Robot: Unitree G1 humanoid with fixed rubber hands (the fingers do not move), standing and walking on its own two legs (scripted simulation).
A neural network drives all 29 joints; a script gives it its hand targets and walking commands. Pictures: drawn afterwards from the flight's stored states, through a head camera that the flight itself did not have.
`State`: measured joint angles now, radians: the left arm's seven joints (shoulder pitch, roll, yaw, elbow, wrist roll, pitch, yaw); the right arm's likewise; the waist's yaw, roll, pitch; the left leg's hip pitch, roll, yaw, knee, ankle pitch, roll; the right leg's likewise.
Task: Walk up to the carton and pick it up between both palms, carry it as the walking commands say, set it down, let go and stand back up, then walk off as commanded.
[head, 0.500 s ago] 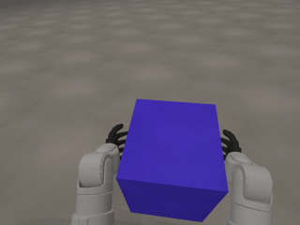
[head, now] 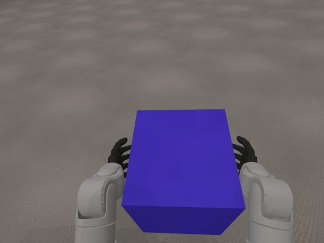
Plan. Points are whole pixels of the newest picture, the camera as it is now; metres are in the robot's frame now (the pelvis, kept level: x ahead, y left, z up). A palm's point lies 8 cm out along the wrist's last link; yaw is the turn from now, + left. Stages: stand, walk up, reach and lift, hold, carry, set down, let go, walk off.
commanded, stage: carry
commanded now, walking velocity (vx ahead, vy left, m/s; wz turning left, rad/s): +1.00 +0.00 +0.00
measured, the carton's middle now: (180, 175) +0.28 -0.03 +0.05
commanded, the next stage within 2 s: none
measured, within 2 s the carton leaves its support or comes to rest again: neither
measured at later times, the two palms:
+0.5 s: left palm (151, 72) +0.77 +0.06 +0.06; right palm (221, 71) +0.75 -0.23 +0.05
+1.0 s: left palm (169, 27) +1.35 -0.03 +0.04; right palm (214, 29) +1.32 -0.32 +0.02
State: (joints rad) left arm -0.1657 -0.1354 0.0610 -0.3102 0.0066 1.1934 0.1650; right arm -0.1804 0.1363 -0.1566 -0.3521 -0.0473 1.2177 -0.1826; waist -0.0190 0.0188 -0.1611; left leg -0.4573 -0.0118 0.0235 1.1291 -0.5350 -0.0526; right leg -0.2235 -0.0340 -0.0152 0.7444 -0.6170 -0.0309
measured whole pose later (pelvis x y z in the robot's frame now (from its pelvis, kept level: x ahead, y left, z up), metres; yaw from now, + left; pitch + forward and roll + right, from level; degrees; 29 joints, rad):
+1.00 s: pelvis +1.07 -0.14 -0.04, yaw -5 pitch +4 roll +5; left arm -0.11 -0.13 0.10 -0.42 -0.03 1.15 0.14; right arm -0.11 0.13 -0.06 -0.44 -0.03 1.15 -0.21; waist -0.02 0.02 0.00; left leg -0.07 0.03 0.10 0.84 -0.70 -0.02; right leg -0.79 -0.03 -0.01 1.03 -0.25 -0.05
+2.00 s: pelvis +2.09 -0.45 -0.02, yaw -2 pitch +3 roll +5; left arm -0.11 -0.13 0.12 -0.48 -0.04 1.08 0.15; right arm -0.19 0.14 -0.06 -0.46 -0.01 1.12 -0.22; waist -0.03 -0.02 0.06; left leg -0.51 -0.06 0.13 0.84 -0.37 0.01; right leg -0.17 0.12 -0.13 0.88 -0.60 0.06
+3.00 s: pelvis +2.88 -0.77 -0.06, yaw -27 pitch +5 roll -7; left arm -0.06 -0.13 0.06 -0.43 -0.04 1.09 0.18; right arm -0.05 0.13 -0.06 -0.45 -0.01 1.08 -0.19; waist -0.02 0.05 0.07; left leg -0.59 0.01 0.01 1.18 -0.68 0.02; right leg -0.33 0.09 0.04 1.05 -0.74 0.02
